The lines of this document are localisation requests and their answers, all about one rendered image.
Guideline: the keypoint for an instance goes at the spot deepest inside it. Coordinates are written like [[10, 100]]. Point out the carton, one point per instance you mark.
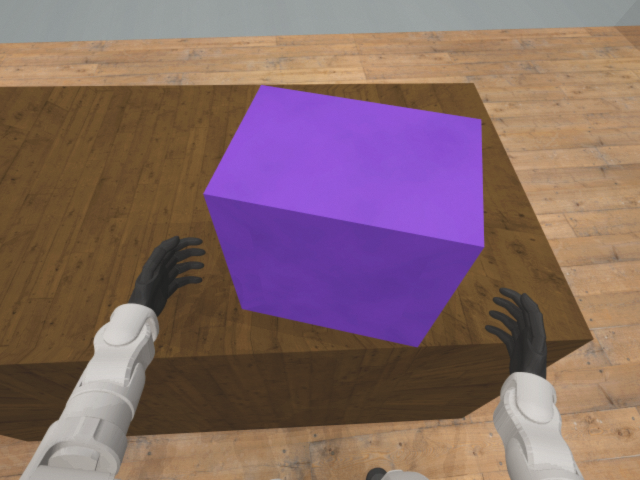
[[351, 215]]

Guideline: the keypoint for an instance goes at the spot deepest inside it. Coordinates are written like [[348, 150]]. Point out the pedestal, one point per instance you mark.
[[93, 178]]

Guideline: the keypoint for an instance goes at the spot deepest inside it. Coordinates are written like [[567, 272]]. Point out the robot left hand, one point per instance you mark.
[[157, 281]]

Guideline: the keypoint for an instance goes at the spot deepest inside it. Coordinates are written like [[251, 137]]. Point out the robot left forearm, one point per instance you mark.
[[91, 431]]

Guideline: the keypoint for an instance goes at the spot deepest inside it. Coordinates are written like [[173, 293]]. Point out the robot right forearm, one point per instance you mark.
[[529, 425]]

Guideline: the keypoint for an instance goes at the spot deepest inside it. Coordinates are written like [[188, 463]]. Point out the robot right hand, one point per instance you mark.
[[527, 346]]

